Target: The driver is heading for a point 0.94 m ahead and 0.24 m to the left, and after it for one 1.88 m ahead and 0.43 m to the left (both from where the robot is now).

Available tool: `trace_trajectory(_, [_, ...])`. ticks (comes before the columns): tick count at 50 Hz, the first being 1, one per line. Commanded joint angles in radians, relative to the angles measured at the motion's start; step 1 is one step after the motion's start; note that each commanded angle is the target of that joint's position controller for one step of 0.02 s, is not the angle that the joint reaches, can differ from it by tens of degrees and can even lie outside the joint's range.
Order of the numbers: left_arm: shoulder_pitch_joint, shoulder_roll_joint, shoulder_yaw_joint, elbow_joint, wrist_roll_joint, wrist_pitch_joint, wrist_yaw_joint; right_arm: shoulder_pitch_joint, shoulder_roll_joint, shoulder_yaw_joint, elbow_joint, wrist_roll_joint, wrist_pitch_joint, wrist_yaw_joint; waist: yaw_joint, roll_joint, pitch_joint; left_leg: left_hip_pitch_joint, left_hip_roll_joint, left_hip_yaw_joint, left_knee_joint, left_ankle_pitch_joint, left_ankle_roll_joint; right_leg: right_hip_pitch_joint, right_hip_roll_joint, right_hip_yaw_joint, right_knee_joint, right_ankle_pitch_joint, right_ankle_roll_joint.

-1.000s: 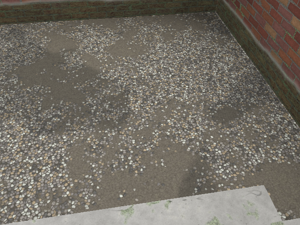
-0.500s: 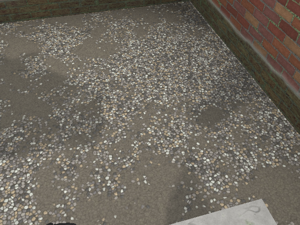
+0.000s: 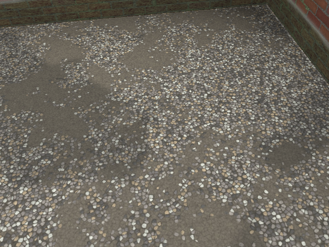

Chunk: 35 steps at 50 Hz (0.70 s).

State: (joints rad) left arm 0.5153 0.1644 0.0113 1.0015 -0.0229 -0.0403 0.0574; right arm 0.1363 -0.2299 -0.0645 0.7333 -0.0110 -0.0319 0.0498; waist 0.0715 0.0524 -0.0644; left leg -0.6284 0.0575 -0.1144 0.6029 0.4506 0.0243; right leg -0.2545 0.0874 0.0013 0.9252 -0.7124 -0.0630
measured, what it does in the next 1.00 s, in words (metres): goes down: left foot 0.17 m lower, then right foot 0.17 m lower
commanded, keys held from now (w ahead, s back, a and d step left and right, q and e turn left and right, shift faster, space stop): w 0.70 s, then w+q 0.30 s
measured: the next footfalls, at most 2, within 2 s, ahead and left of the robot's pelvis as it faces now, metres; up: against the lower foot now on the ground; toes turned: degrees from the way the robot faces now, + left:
left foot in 0.12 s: +0.20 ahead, +0.13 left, -0.17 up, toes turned +0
right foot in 0.66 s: +0.57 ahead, -0.12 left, -0.34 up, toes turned +2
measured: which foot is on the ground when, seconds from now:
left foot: up 0.00-0.10, down 0.12-0.68, up 0.70-1.00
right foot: down 0.00-0.12, up 0.14-0.64, down 0.66-1.00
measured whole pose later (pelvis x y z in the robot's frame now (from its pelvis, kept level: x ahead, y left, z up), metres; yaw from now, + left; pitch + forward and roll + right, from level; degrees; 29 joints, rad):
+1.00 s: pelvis +0.62 -0.03 -0.28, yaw +7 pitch +3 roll -2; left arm 0.42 0.19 0.04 1.02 0.00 -0.08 0.03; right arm 0.10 -0.23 -0.07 0.77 0.02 -0.05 0.00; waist 0.05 0.05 -0.02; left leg -0.78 0.06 -0.09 0.81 0.07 0.02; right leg -0.10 0.06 -0.10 0.39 -0.36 -0.05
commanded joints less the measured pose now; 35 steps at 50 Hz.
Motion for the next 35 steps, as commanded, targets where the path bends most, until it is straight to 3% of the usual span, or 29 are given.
trace_trajectory(1, [0.042, 0.132, 0.03, -0.047, 0.006, 0.024, 0.016, -0.143, 0.005, 0.02, -0.106, 0.021, -0.025, 0.032, 0.049, -0.106, 0.159, -0.043, -0.008, 0.015, -0.143, -0.139, -0.012, 0.002, -0.184, 0.29, -0.068, 0.449, -0.161])
trace_trajectory(4, [0.024, 0.159, 0.04, -0.036, 0.003, 0.038, 0.029, -0.007, -0.046, -0.005, -0.047, 0.029, -0.039, 0.021, -0.004, -0.101, 0.151, 0.132, 0.028, 0.044, -0.285, -0.231, 0.024, 0.037, -0.201, 0.311, 0.122, 0.662, -0.139])
trace_trajectory(5, [-0.054, 0.151, 0.044, -0.012, 0.01, 0.024, 0.008, 0.286, -0.092, -0.033, 0.06, 0.02, -0.034, 0.015, -0.158, -0.095, 0.053, 0.513, 0.02, 0.103, -0.16, -0.091, 0.061, -0.165, -0.178, 0.287, 0.363, 0.686, -0.117])
trace_trajectory(6, [-0.01, 0.118, 0.038, -0.011, -0.009, -0.003, -0.021, 0.472, -0.119, -0.044, 0.128, 0.0, -0.036, 0.001, -0.213, 0.065, -0.015, 0.744, 0.071, 0.055, -0.245, 0.051, 0.124, -0.301, -0.034, 0.157, 0.752, 0.522, -0.048])
trace_trajectory(7, [0.114, 0.033, 0.023, 0.005, -0.008, -0.029, -0.04, 0.546, -0.115, -0.017, 0.169, -0.007, -0.036, 0.007, -0.172, 0.268, -0.128, 1.127, 0.204, -0.073, 0.154, 0.394, 0.204, -0.712, 0.064, 0.17, 1.183, -0.206, 0.012])
trace_trajectory(8, [0.132, 0.105, 0.02, -0.035, -0.031, -0.057, -0.051, 0.576, -0.144, -0.024, 0.172, 0.022, -0.014, -0.001, -0.189, 0.343, -0.263, 1.202, 0.285, -0.215, 0.156, 0.284, 0.268, -0.851, 0.019, 0.218, 1.302, -0.19, 0.044])
trace_trajectory(9, [0.041, 0.136, 0.024, -0.099, -0.041, -0.065, -0.049, 0.542, -0.185, -0.038, 0.18, 0.047, -0.007, -0.003, -0.183, 0.31, -0.281, 1.139, 0.347, -0.391, -0.034, -0.226, 0.348, -0.934, -0.005, 0.175, 1.249, -0.073, 0.053])
trace_trajectory(10, [-0.117, 0.125, 0.027, -0.148, -0.044, -0.051, -0.029, 0.455, -0.155, -0.026, 0.189, 0.052, 0.004, -0.014, -0.15, 0.114, -0.125, 0.975, 0.352, -0.48, -0.196, -0.551, 0.363, -1.019, -0.056, 0.054, 1.19, 0.032, 0.067])
trace_trajectory(11, [-0.192, 0.141, 0.031, -0.169, -0.039, -0.023, -0.013, 0.315, -0.075, 0.003, 0.139, 0.02, -0.005, -0.015, -0.095, -0.095, 0.003, 0.707, 0.347, -0.496, -0.258, -0.704, 0.336, -0.939, -0.12, 0.087, 1.045, 0.226, 0.036])
trace_trajectory(12, [-0.192, 0.107, 0.029, -0.168, -0.018, -0.001, -0.005, 0.199, -0.074, 0.012, 0.115, 0.001, -0.029, -0.011, -0.032, -0.107, 0.082, 0.464, 0.353, -0.533, -0.246, -0.642, 0.338, -0.833, -0.158, 0.107, 0.956, 0.275, 0.031])
trace_trajectory(13, [-0.167, 0.119, 0.043, -0.149, -0.017, 0.002, -0.012, 0.146, 0.003, 0.039, 0.108, 0.002, -0.055, -0.005, 0.018, -0.121, 0.132, 0.318, 0.263, -0.387, -0.205, -0.562, 0.258, -0.773, -0.198, 0.173, 0.723, 0.437, 0.016])
trace_trajectory(14, [-0.156, 0.113, 0.047, -0.143, -0.001, -0.009, -0.018, 0.154, 0.003, 0.04, 0.118, -0.003, -0.068, -0.007, 0.016, -0.038, 0.131, 0.269, 0.209, -0.299, -0.197, -0.508, 0.223, -0.743, -0.212, 0.17, 0.614, 0.495, 0.013])
trace_trajectory(15, [-0.228, 0.133, 0.058, -0.177, 0.016, -0.018, -0.018, 0.161, -0.034, 0.036, 0.116, -0.001, -0.073, -0.037, 0.009, -0.035, 0.169, 0.142, 0.119, -0.157, -0.279, -0.489, 0.202, -0.603, -0.21, 0.133, 0.277, 0.65, 0.041])
trace_trajectory(16, [-0.296, 0.095, 0.049, -0.202, 0.05, -0.027, -0.025, 0.19, -0.075, 0.021, 0.141, 0.002, -0.067, -0.061, -0.022, 0.046, 0.13, 0.149, 0.1, -0.133, -0.281, -0.347, 0.213, -0.526, -0.203, 0.092, 0.15, 0.744, 0.059])
trace_trajectory(17, [-0.32, 0.046, 0.034, -0.208, 0.053, -0.025, -0.034, 0.237, -0.084, 0.016, 0.167, 0.012, -0.056, -0.079, -0.023, 0.066, 0.073, 0.163, 0.095, -0.108, -0.256, -0.235, 0.218, -0.435, -0.197, 0.072, 0.116, 0.788, 0.077])
trace_trajectory(18, [-0.242, 0.059, 0.041, -0.181, 0.035, -0.023, -0.049, 0.26, -0.124, 0.005, 0.177, -0.002, -0.055, -0.078, -0.003, 0.06, 0.011, 0.207, 0.12, -0.122, -0.213, -0.208, 0.231, -0.39, -0.18, 0.068, 0.203, 0.885, 0.075])
trace_trajectory(19, [-0.322, 0.119, 0.06, -0.207, 0.018, -0.03, -0.063, 0.322, -0.088, 0.009, 0.2, 0.019, -0.066, -0.086, -0.041, 0.005, 0.049, 0.39, 0.107, -0.128, -0.136, -0.402, 0.203, -0.6, -0.21, 0.148, 0.038, 1.04, 0.045])
trace_trajectory(20, [-0.406, 0.126, 0.058, -0.233, 0.026, -0.039, -0.074, 0.363, -0.072, 0.014, 0.209, 0.033, -0.073, -0.087, -0.081, -0.01, 0.069, 0.477, 0.122, -0.156, -0.121, -0.47, 0.192, -0.678, -0.202, 0.143, -0.066, 1.084, 0.018])
trace_trajectory(21, [-0.503, 0.117, 0.052, -0.265, 0.05, -0.055, -0.086, 0.378, -0.045, 0.022, 0.201, 0.048, -0.072, -0.101, -0.107, -0.036, 0.096, 0.47, 0.089, -0.127, -0.089, -0.582, 0.175, -0.644, -0.195, 0.128, -0.236, 1.212, 0.011])
trace_trajectory(22, [-0.547, 0.096, 0.047, -0.276, 0.054, -0.058, -0.103, 0.388, -0.044, 0.024, 0.203, 0.034, -0.07, -0.105, -0.131, -0.047, 0.115, 0.343, 0.059, -0.083, -0.089, -0.673, 0.163, -0.497, -0.162, 0.086, -0.328, 1.313, 0.011])
trace_trajectory(24, [-0.581, 0.058, 0.042, -0.303, 0.03, -0.042, -0.124, 0.396, -0.052, 0.022, 0.208, 0.032, -0.054, -0.094, -0.155, -0.006, 0.131, 0.247, 0.057, -0.079, -0.048, -0.783, 0.163, -0.335, -0.129, 0.057, -0.357, 1.309, 0.019])
trace_trajectory(26, [-0.591, 0.079, 0.041, -0.321, 0.009, -0.029, -0.125, 0.392, -0.065, 0.014, 0.194, 0.036, -0.042, -0.094, -0.168, 0.019, 0.168, 0.319, 0.072, -0.124, 0.04, -0.78, 0.177, -0.388, -0.132, 0.081, -0.381, 1.191, 0.028])
trace_trajectory(28, [-0.663, 0.08, 0.03, -0.35, -0.003, -0.045, -0.136, 0.439, -0.052, 0.011, 0.195, 0.044, -0.026, -0.098, -0.213, -0.002, 0.185, 0.476, 0.071, -0.15, 0.151, -0.746, 0.163, -0.461, -0.155, 0.093, -0.505, 1.113, 0.032])
trace_trajectory(30, [-0.645, 0.086, 0.03, -0.321, -0.002, -0.056, -0.139, 0.436, -0.063, 0.002, 0.202, 0.045, -0.006, -0.111, -0.22, -0.003, 0.185, 0.554, 0.07, -0.154, 0.264, -0.641, 0.145, -0.41, -0.189, 0.09, -0.63, 1.123, 0.025])
trace_trajectory(31, [-0.59, 0.11, 0.041, -0.301, 0.006, -0.061, -0.139, 0.43, -0.078, 0.0, 0.205, 0.038, -0.003, -0.108, -0.195, -0.007, 0.162, 0.556, 0.062, -0.152, 0.341, -0.548, 0.138, -0.329, -0.19, 0.072, -0.653, 1.091, 0.013])
trace_trajectory(32, [-0.405, 0.142, 0.061, -0.239, 0.002, -0.058, -0.133, 0.398, -0.1, -0.005, 0.214, 0.024, 0.0, -0.103, -0.096, -0.018, 0.106, 0.481, 0.055, -0.128, 0.504, -0.487, 0.126, -0.106, -0.195, 0.049, -0.684, 1.112, -0.015])
trace_trajectory(33, [-0.173, 0.181, 0.087, -0.152, 0.011, -0.048, -0.124, 0.406, -0.068, -0.001, 0.236, 0.015, -0.017, -0.081, -0.005, -0.06, -0.006, 0.292, -0.013, -0.091, 0.753, -0.54, 0.096, 0.254, -0.192, 0.028, -0.607, 1.157, -0.037])
trace_trajectory(34, [0.062, 0.221, 0.084, -0.076, 0.029, -0.043, -0.123, 0.406, -0.003, 0.008, 0.239, 0.023, -0.041, -0.062, 0.075, -0.217, -0.124, -0.041, -0.145, -0.037, 1.201, -1.199, 0.037, 0.644, -0.307, 0.117, -0.37, 1.482, -0.1])
trace_trajectory(35, [0.074, 0.273, 0.091, -0.06, 0.034, -0.04, -0.114, 0.544, -0.017, 0.018, 0.226, 0.066, -0.07, -0.056, 0.019, -0.394, -0.263, -0.305, -0.129, -0.107, 1.452, -1.34, -0.012, 0.883, -0.42, 0.257, -0.114, 1.621, -0.175])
